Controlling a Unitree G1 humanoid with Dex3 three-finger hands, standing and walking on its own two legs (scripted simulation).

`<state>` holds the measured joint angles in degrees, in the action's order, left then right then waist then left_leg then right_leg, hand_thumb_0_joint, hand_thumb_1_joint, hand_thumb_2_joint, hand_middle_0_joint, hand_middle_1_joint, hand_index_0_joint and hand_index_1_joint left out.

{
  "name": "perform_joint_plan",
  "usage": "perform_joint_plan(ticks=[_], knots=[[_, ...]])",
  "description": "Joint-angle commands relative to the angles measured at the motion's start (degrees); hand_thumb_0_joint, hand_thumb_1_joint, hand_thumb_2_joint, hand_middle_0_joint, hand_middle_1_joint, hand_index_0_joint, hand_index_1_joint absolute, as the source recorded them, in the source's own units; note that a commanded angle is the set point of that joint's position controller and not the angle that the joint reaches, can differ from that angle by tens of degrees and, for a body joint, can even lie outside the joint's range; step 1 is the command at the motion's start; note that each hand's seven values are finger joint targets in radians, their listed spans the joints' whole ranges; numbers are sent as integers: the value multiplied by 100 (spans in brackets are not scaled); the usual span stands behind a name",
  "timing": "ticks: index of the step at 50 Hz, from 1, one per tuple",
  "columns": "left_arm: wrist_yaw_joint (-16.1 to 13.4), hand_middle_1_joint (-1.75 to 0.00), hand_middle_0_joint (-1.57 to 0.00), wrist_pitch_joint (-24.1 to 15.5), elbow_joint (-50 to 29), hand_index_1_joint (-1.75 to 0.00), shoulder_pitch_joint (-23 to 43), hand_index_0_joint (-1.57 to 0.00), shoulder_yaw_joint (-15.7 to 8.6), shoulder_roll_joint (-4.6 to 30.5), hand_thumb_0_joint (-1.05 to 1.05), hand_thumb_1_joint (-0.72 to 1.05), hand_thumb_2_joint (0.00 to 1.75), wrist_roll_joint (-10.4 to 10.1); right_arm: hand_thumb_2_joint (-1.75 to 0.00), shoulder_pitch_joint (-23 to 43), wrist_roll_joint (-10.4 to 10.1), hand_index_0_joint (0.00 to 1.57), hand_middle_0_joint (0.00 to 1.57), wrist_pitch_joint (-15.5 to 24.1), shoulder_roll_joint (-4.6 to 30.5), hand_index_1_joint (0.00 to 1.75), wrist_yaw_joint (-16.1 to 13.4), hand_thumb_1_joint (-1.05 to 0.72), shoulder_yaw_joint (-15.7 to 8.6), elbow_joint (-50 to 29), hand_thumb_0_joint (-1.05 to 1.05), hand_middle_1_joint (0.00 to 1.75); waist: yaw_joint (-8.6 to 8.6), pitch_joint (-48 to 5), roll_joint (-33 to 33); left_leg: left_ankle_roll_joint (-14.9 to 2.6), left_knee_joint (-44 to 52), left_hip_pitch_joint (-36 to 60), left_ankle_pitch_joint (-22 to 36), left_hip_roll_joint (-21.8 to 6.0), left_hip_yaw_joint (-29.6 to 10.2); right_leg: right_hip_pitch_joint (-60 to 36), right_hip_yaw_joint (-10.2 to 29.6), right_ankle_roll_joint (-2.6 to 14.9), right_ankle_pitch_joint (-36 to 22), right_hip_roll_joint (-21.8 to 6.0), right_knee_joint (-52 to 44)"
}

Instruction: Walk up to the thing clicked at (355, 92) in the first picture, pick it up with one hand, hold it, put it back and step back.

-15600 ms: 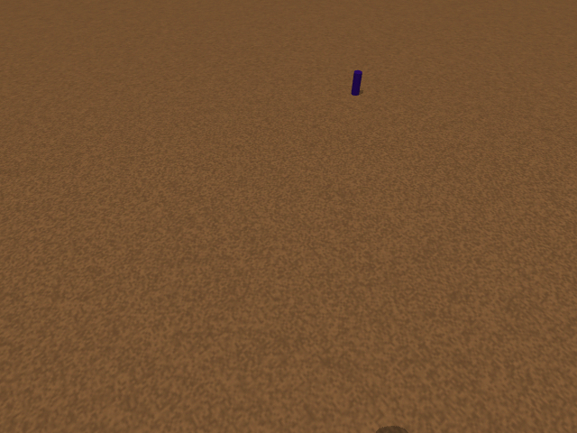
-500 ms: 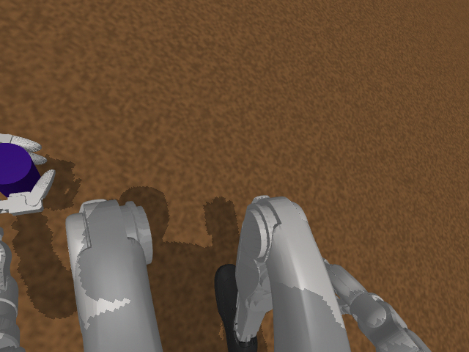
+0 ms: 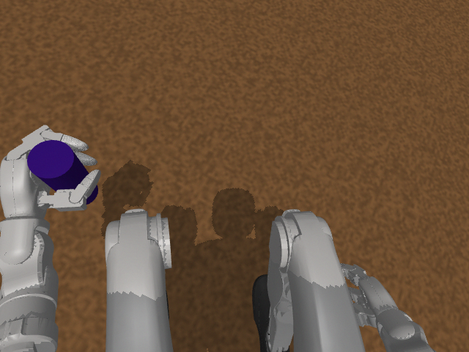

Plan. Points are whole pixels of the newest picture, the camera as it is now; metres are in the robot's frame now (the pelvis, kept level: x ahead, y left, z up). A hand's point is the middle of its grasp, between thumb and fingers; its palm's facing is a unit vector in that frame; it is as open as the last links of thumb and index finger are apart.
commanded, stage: settle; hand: left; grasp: from the side
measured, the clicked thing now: (68, 177) +0.37 +0.28 -0.05
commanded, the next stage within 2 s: lift in 0.88 s
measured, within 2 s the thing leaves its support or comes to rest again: neither
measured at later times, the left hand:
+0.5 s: hand (60, 164) +0.37 +0.27 +0.01, palm faces +0.18 -0.98 -0.05, open 7.2 cm
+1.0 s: hand (56, 153) +0.37 +0.27 +0.04, palm faces +0.20 -0.98 -0.04, open 7.2 cm
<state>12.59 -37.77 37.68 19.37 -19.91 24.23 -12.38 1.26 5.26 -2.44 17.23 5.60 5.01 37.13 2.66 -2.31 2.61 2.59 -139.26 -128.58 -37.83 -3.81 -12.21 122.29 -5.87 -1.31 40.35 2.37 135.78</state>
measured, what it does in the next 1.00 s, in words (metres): stands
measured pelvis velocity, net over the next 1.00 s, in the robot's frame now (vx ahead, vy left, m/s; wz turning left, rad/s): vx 0.00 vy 0.00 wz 0.07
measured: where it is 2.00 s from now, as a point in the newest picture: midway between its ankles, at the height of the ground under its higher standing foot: (214, 342)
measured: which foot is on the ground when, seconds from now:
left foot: down 0.00-1.00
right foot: down 0.00-1.00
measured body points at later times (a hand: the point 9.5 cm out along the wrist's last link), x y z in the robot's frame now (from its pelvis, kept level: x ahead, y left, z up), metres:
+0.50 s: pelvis +0.00 +0.00 +0.03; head +0.18 +0.06 +0.44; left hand +0.35 +0.32 +0.02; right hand +0.20 -0.25 -0.08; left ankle +0.09 +0.15 -0.29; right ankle +0.10 -0.12 -0.29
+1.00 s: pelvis +0.00 +0.00 +0.05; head +0.18 +0.05 +0.46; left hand +0.36 +0.32 +0.04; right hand +0.19 -0.25 -0.07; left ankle +0.09 +0.15 -0.29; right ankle +0.10 -0.12 -0.29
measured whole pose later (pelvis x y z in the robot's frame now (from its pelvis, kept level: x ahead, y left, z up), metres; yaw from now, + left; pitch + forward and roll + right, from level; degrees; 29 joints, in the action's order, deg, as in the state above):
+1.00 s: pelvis +0.00 +0.00 +0.05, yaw +4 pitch +30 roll -4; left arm 16.2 -34.2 42.0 24.9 -22.4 19.7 -10.9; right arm -2.9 3.4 0.6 15.9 2.8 0.5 38.9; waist 2.1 -7.1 1.0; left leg 2.1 -128.7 -122.1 -36.7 -4.0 -7.1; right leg 117.5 -2.5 -0.8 40.4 1.1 128.0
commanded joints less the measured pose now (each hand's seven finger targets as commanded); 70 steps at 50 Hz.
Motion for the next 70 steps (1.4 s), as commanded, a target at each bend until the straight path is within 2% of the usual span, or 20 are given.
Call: perform_joint_plan(ticks=[1, 4, 7, 11, 15, 17, 20, 24, 27, 29, 32, 35, 37, 41, 46, 48, 53, 59, 65, 70], knots=[[160, -132, -124, -266, -1265, -133, 1096, -124, -428, 1059, 0, 39, 123, -172, -90, -356, -72, 20, 20, 170, 1221, 30, -139, -88, -599, -479, 0, 30, -42, -3700, -790, -374, 1554, 2178, 351, 102, 765, -2048, -130, 252, -835, 161, -1801], [230, -132, -125, -137, -1040, -134, 883, -124, -511, 979, 0, 34, 123, -173, -90, -374, -134, 20, 20, 193, 1225, 30, -167, -89, -667, -467, 0, 30, -90, -3554, -738, -378, 1703, 2248, 263, 96, 783, -1878, -161, 283, -686, 160, -1827], [233, -134, -128, -120, -1274, -135, 1138, -127, -586, 974, 0, 36, 124, -213, -90, -426, -162, 20, 20, 227, 1171, 30, -204, -88, -701, -465, 0, 30, -117, -3724, -776, -369, 1783, 2366, 288, 100, 808, -1951, -130, 296, -704, 144, -1897], [314, -136, -130, -49, -1189, -137, 1118, -129, -437, 786, 0, 37, 126, -172, -90, -466, -186, 20, 20, 269, 1153, 30, -242, -88, -750, -425, 0, 30, -59, -3581, -810, -373, 1894, 2461, 312, 101, 836, -1790, -120, 319, -716, 129, -1940], [339, -136, -130, -32, -1344, -138, 1237, -129, -487, 797, 0, 38, 127, -152, -90, -558, -181, 20, 20, 307, 1081, 30, -266, -88, -789, -407, 0, 30, -75, -3805, -756, -381, 1954, 2574, 457, 95, 871, -2065, -31, 292, -826, 101, -2074], [312, -137, -131, -12, -1230, -139, 1254, -130, -595, 837, 0, 34, 127, -150, -90, -527, -188, 20, 20, 343, 1083, 30, -281, -89, -804, -424, 0, 30, -132, -3645, -740, -382, 2033, 2551, 312, 100, 881, -1938, -27, 307, -643, 94, -2128], [331, -138, -131, -32, -1238, -140, 1313, -130, -506, 745, 0, 35, 130, -124, -90, -558, -193, 20, 20, 372, 1065, 30, -289, -88, -828, -389, 0, 30, -101, -3633, -790, -367, 2150, 2652, 178, 104, 887, -1929, -30, 330, -483, 85, -2175], [370, -139, -133, 1, -1213, -140, 1342, -132, -520, 769, 0, 39, 130, -59, -90, -643, -194, 20, 20, 389, 1038, 30, -312, -88, -845, -372, 0, 30, -143, -3906, -870, -358, 2214, 2960, 490, 119, 914, -1995, -34, 346, -799, 73, -2144], [336, -140, -133, 6, -1148, -142, 1515, -132, -467, 652, 0, 37, 132, -76, -90, -579, -208, 20, 20, 398, 1008, 30, -322, -88, -826, -388, 0, 30, -92, -3571, -878, -362, 2355, 2863, 133, 127, 895, -1751, -41, 366, -436, 69, -2250], [325, -139, -132, 12, -1101, -140, 1487, -132, -519, 688, 0, 42, 131, -45, -89, -684, -199, 20, 20, 415, 1027, 30, -333, -88, -843, -341, 0, 30, -100, -3826, -877, -356, 2322, 3059, 414, 122, 910, -1944, -32, 357, -718, 58, -2228], [331, -141, -134, -1, -1067, -143, 1499, -133, -498, 724, 0, 40, 133, 9, -89, -673, -205, 20, 20, 422, 1016, 30, -339, -88, -865, -366, 0, 30, -134, -3734, -967, -342, 2444, 3119, 311, 140, 920, -1815, -28, 383, -575, 48, -2257], [354, -140, -132, -1, -856, -142, 1607, -132, -444, 626, 0, 38, 133, -3, -89, -672, -216, 20, 20, 442, 1021, 30, -346, -88, -870, -358, 0, 30, -21, -3534, -820, -364, 2499, 2996, 17, 146, 896, -1708, -38, 374, -302, 39, -2360], [351, -138, -131, -28, -985, -139, 1635, -130, -509, 724, 0, 44, 132, 9, -89, -731, -209, 20, 20, 449, 984, 30, -344, -87, -851, -340, 0, 30, -114, -3915, -910, -347, 2480, 3179, 359, 156, 926, -1964, -15, 372, -620, 27, -2287], [339, -137, -129, -39, -796, -139, 1761, -129, -472, 568, 0, 44, 133, -23, -89, -729, -220, 20, 20, 452, 958, 30, -352, -87, -835, -339, 0, 30, -59, -3712, -772, -361, 2499, 3116, 359, 152, 937, -1867, 7, 364, -615, 25, -2361], [353, -135, -128, -71, -753, -137, 1823, -128, -537, 702, 0, 41, 131, 25, -89, -768, -190, 20, 20, 455, 941, 30, -350, -87, -843, -310, 0, 30, -122, -3850, -731, -368, 2503, 3106, 369, 161, 998, -2104, 101, 344, -561, 4, -2469], [358, -136, -129, -59, -623, -137, 1854, -128, -492, 615, 0, 41, 131, 13, -89, -813, -203, 20, 20, 457, 949, 30, -352, -87, -847, -273, 0, 30, -38, -3781, -677, -370, 2510, 3086, 363, 153, 975, -2037, 68, 350, -560, 13, -2442], [395, -140, -132, -61, -754, -138, 1747, -134, -601, 782, 0, 40, 124, 8, -89, -800, -218, 20, 20, 459, 965, 30, -366, -90, -874, -309, 0, 30, -159, -3911, -741, -369, 2618, 3165, 246, 167, 1017, -2149, 123, 351, -404, 2, -2579], [524, -138, -130, 90, -1118, -136, 1665, -133, -565, 817, 0, 40, 121, -99, -89, -852, -298, 20, 20, 480, 956, 30, -432, -90, -917, -354, 0, 30, -123, -4057, -723, -387, 2780, 3311, 250, 172, 1023, -2392, 217, 334, -408, -19, -2842], [512, -138, -128, 348, -1493, -135, 1291, -132, -452, 604, 0, 45, 123, -208, -89, -876, -412, 20, 20, 490, 941, 30, -496, -89, -939, -425, 0, 30, -152, -4049, -780, -364, 3100, 3727, 377, 161, 948, -2471, 161, 353, -586, -34, -3007], [475, -139, -130, 567, -2053, -137, 1164, -133, -333, 503, 0, 41, 124, -310, -89, -816, -516, 20, 20, 530, 875, 30, -533, -89, -946, -619, 0, 30, -142, -4001, -669, -377, 3422, 3798, 183, 158, 914, -2757, 257, 329, -342, -61, -3403]])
